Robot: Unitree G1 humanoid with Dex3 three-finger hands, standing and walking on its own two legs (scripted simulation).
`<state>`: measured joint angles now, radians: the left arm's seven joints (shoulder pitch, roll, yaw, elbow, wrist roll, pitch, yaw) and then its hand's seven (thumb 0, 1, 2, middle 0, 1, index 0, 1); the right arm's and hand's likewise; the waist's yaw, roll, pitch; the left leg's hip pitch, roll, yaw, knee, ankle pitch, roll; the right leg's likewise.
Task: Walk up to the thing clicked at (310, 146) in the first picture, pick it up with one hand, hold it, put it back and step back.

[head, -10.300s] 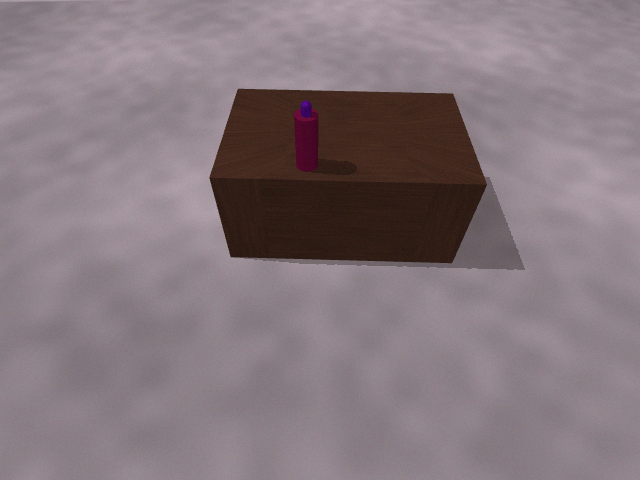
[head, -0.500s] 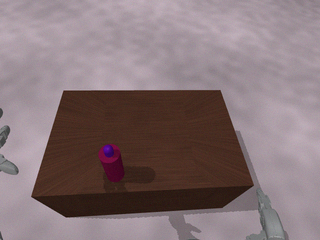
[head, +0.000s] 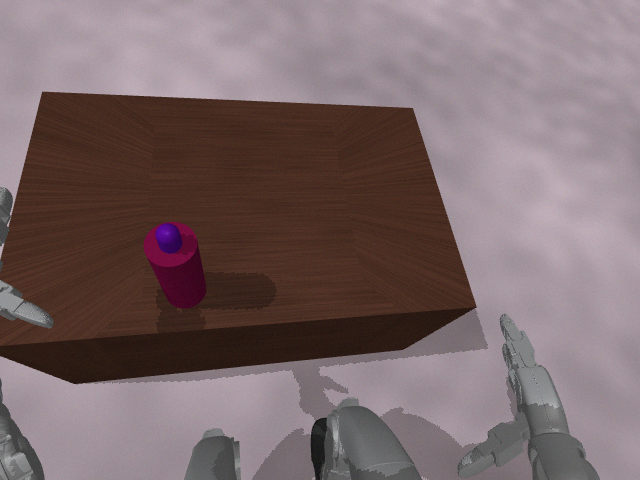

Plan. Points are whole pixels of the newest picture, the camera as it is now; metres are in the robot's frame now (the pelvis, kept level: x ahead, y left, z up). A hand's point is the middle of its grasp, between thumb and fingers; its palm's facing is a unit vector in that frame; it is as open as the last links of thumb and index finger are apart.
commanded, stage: approach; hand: left
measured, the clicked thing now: (177, 264) +0.45 +0.16 -0.16
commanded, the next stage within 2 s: close in in 0.18 s
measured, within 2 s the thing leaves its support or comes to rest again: neither
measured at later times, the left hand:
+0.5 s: hand (140, 283) +0.43 +0.22 -0.19, palm faces +0.02 -1.00 +0.07, open 17.6 cm
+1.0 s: hand (172, 274) +0.44 +0.17 -0.19, palm faces +0.04 -1.00 +0.05, open 17.6 cm
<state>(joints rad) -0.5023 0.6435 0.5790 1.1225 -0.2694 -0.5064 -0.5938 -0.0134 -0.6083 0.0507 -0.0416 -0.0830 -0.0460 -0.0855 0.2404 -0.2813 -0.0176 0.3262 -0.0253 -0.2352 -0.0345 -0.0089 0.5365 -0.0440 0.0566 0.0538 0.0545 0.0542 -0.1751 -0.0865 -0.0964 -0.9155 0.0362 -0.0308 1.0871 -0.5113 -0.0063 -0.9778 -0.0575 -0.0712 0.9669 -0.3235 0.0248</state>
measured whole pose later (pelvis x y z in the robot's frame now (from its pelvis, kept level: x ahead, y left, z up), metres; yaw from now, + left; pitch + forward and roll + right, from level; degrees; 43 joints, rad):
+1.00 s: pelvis -0.04 +0.01 -0.13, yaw -1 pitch +31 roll -4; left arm -0.64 0.46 0.43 1.07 -0.07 -0.65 -0.13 -0.01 -0.58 0.00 -0.04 -0.01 -0.07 0.00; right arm 0.48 -0.31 -0.12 -0.32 -0.04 -0.15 0.07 -0.01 0.55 -0.04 0.06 0.05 0.06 0.05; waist -0.33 -0.07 -0.16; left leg -1.53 0.02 -0.05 1.66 -0.67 0.00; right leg -1.60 -0.08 -0.05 1.51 -0.45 0.03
